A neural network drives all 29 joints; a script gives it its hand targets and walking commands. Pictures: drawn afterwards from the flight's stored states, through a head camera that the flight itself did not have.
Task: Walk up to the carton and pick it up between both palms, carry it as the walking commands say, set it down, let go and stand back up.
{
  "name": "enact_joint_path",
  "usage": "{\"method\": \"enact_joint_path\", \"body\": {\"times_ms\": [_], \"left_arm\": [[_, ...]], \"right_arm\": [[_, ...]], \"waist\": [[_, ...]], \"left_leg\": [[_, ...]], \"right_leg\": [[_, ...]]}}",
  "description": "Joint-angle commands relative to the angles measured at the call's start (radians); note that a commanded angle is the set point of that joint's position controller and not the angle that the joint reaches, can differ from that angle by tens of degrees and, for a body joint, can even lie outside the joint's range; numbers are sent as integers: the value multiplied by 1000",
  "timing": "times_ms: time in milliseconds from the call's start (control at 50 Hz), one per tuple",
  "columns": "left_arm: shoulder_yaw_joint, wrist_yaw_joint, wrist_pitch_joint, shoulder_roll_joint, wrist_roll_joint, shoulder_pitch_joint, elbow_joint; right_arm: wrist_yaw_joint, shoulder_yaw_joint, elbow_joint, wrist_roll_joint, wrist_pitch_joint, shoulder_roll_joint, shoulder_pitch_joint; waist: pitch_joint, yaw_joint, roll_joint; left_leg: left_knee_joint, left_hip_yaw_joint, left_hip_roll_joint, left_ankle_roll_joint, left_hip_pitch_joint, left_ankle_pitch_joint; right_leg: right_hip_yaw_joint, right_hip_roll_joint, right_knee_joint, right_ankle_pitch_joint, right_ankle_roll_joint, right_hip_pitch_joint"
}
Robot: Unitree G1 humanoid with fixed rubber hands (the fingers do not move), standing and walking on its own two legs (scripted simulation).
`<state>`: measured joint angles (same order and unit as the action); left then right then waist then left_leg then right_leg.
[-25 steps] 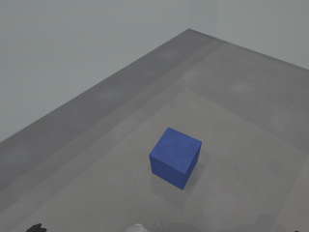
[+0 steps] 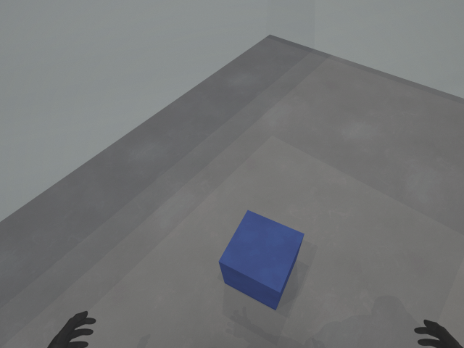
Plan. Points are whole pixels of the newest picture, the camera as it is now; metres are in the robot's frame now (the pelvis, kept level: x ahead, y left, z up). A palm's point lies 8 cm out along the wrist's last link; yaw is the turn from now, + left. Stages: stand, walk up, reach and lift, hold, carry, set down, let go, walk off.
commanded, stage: walk up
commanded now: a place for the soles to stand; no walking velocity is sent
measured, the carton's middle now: (261, 260) +0.50 -0.04 -0.63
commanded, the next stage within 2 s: none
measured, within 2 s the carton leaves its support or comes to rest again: neither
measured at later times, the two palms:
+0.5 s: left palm out of the picture +0.08 +0.33 -0.07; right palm out of the picture +0.09 -0.32 -0.07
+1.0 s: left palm out of the picture +0.08 +0.34 -0.07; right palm out of the picture +0.08 -0.31 -0.07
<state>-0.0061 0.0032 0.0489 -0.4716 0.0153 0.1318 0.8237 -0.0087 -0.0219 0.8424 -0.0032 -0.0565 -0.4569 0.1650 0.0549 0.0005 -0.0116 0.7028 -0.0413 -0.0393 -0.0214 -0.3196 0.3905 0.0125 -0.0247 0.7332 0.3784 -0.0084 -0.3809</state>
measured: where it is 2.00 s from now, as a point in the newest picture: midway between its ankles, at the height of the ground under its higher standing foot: outside the picture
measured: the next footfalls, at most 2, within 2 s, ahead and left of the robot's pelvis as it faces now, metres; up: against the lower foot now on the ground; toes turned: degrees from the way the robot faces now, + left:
none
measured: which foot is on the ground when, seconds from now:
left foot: down 0.00-1.00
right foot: down 0.00-1.00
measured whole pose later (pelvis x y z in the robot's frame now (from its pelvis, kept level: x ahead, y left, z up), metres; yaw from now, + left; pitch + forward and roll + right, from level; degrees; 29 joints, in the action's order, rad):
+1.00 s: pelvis -0.01 +0.02 +0.03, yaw -1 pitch -1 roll +0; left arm 0.00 -0.01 0.02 -0.42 -0.01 0.08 1.10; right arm 0.01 -0.01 1.10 0.01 -0.03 -0.43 0.06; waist 0.04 0.00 0.00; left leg 0.36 -0.07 -0.02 0.00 -0.13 0.21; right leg -0.02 -0.02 0.38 0.17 0.02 -0.20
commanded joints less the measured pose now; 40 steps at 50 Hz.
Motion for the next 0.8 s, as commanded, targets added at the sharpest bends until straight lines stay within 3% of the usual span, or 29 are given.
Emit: {"method": "enact_joint_path", "body": {"times_ms": [0, 20, 40, 60, 80, 100, 140, 160, 180, 200, 260, 280, 300, 340, 360, 380, 400, 440, 460, 500, 520, 540, 560, 600, 620, 660, 700, 760, 780], "left_arm": [[-60, 15, 0, -190, -8, -17, 11], [-57, 15, -4, -179, -13, -14, -9], [-49, 16, -4, -165, -3, -6, 11], [-56, 17, -3, -166, -6, -20, 17], [-48, 18, -2, -163, -3, -7, 30], [-47, 17, -3, -170, -8, -37, 37], [-43, 15, -8, -168, -8, -40, 39], [-54, 12, -11, -164, -10, -55, 36], [-46, 14, -14, -160, -10, -61, 56], [-40, 12, -18, -157, -11, -87, 57], [-40, 7, -15, -157, -12, -89, 78], [-39, 4, -16, -155, -17, -86, 91], [-37, 4, -18, -162, -14, -100, 109], [-40, -1, -25, -152, -22, -128, 105], [-26, -4, -24, -140, -27, -129, 131], [-31, -5, -24, -139, -24, -151, 115], [-25, -10, -25, -131, -24, -126, 126], [-34, -10, -27, -137, -25, -144, 142], [-35, -11, -27, -134, -29, -152, 153], [-42, -15, -27, -153, -39, -144, 169], [-32, -19, -30, -143, -26, -113, 179], [-41, -21, -30, -141, -29, -104, 193], [-34, -22, -29, -126, -28, -127, 188], [-37, -24, -33, -125, -30, -130, 199], [-40, -19, -32, -131, -27, -127, 199], [-31, -20, -24, -118, -26, -112, 199], [-22, -18, -21, -115, -24, -115, 222], [-29, -17, -29, -116, -22, -98, 241], [-31, -18, -31, -122, -27, -95, 223]], "right_arm": [[-16, -44, 10, -4, -5, -171, 15], [-16, -43, 3, 0, -8, -171, 20], [-15, -37, 6, 0, -8, -164, -19], [-14, -37, 20, -3, -4, -154, -22], [-13, -41, 17, -3, -1, -164, -58], [-11, -42, 21, -6, 1, -165, -57], [-11, -40, 38, -2, 3, -157, -65], [-10, -36, 45, 3, 0, -170, -55], [-7, -40, 47, 7, 2, -158, -87], [-8, -45, 44, 9, 5, -159, -98], [-6, -37, 81, 3, 12, -154, -140], [-1, -36, 71, 10, 13, -160, -152], [3, -36, 84, 2, 18, -169, -158], [6, -27, 95, 5, 20, -159, -175], [5, -28, 110, 3, 20, -160, -171], [6, -25, 124, 10, 23, -151, -154], [9, -26, 123, 12, 20, -158, -183], [19, -30, 151, 14, 27, -163, -179], [19, -28, 153, 20, 29, -156, -178], [18, -33, 152, 19, 27, -156, -169], [19, -33, 160, 16, 26, -150, -160], [21, -31, 165, 12, 27, -157, -182], [18, -26, 174, 8, 22, -146, -169], [17, -29, 190, 13, 20, -164, -173], [17, -26, 197, 13, 19, -158, -175], [17, -23, 193, 18, 13, -159, -149], [13, -22, 200, 16, 11, -149, -165], [17, -17, 214, 14, 13, -158, -156], [17, -19, 210, 13, 16, -161, -185]], "waist": [[-180, 3, 95], [-200, -12, 79], [-208, 4, 42], [-202, 6, 80], [-161, 18, 66], [-120, 2, 56], [-132, 9, 4], [-147, 9, 48], [-110, 4, -29], [-118, -5, -14], [-97, 16, -8], [-109, 9, -10], [-100, 12, -28], [-62, 0, 39], [-83, -12, 18], [-63, -11, -11], [-64, -7, 17], [-58, -7, -19], [-36, -6, 31], [-2, -12, 60], [-38, -5, 20], [0, 0, 53], [-24, -3, 21], [-13, 5, 70], [20, 8, 62], [-67, 2, 27], [-66, 1, -13], [-47, 12, -42], [-20, 24, -7]], "left_leg": [[-20, 38, -75, 81, 70, -525], [-30, 44, -76, 84, 97, -565], [-31, 47, -87, 97, 118, -585], [-36, 38, -91, 96, 120, -567], [-39, 43, -88, 101, 113, -575], [-43, 31, -79, 83, 112, -536], [-92, 33, -77, 84, 104, -502], [-108, 48, -105, 86, 116, -515], [-135, 46, -105, 86, 111, -485], [-152, 50, -111, 80, 121, -442], [-202, 62, -112, 67, 127, -374], [-212, 52, -102, 79, 133, -313], [-214, 35, -96, 64, 129, -226], [-276, 59, -100, 52, 126, -147], [-282, 52, -97, 57, 157, -127], [-311, 59, -94, 56, 133, -75], [-332, 79, -100, 62, 145, -51], [-350, 79, -90, 53, 133, 8], [-368, 81, -88, 56, 122, 25], [-370, 83, -81, 45, 130, 27], [-401, 93, -83, 43, 132, 51], [-407, 89, -81, 36, 125, 60], [-433, 119, -94, 46, 99, 59], [-443, 128, -94, 46, 79, 81], [-450, 119, -93, 41, 68, 78], [-428, 104, -95, 40, 154, -62], [-442, 108, -98, 43, 166, -97], [-493, 121, -108, 45, 97, 18], [-475, 130, -112, 54, 83, 6]], "right_leg": [[-86, -112, -48, -734, -78, 196], [-83, -105, -46, -729, -74, 198], [-88, -100, -51, -702, -66, 186], [-68, -100, -65, -688, -62, 190], [-68, -92, -91, -654, -55, 158], [-81, -106, -121, -681, -59, 157], [-112, -119, -129, -605, -71, 173], [-77, -98, -120, -545, -48, 190], [-92, -96, -158, -459, -47, 152], [-93, -92, -170, -427, -42, 167], [-92, -97, -216, -379, -38, 155], [-101, -96, -248, -326, -38, 157], [-116, -104, -291, -280, -36, 145], [-114, -84, -305, -205, -27, 123], [-124, -96, -325, -211, -32, 125], [-154, -102, -355, -119, -34, 107], [-126, -84, -365, -108, -18, 106], [-153, -92, -421, 11, -15, 112], [-136, -84, -422, 27, -15, 101], [-165, -83, -457, 89, -14, 73], [-168, -92, -461, 89, -11, 86], [-162, -85, -468, 92, -11, 63], [-173, -86, -448, 59, -10, 114], [-153, -74, -442, 34, -13, 134], [-151, -76, -430, 18, -11, 106], [-146, -80, -418, -107, -15, 165], [-149, -85, -422, -181, -14, 156], [-112, -62, -386, -130, -5, 205], [-102, -63, -399, -149, -4, 202]]}}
